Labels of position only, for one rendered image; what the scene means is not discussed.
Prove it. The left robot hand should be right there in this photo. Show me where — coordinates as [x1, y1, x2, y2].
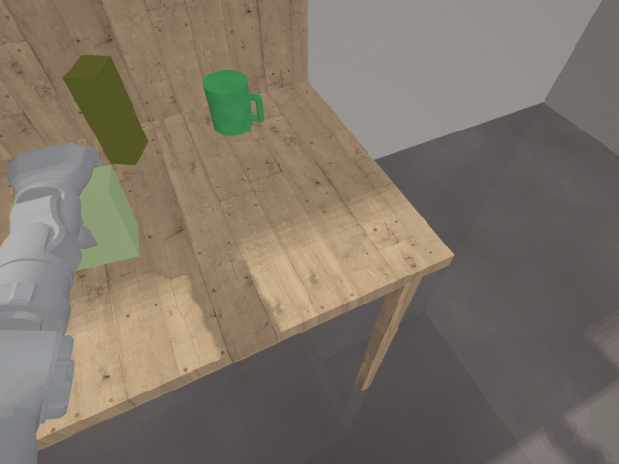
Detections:
[7, 142, 103, 249]

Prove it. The left robot forearm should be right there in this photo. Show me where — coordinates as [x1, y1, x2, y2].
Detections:
[0, 182, 82, 335]

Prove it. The table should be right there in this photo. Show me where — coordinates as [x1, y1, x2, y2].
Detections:
[0, 0, 454, 450]

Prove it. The sponge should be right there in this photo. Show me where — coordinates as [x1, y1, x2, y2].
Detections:
[10, 165, 139, 271]

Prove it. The robot left upper arm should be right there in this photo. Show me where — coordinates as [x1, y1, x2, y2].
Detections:
[0, 330, 74, 464]

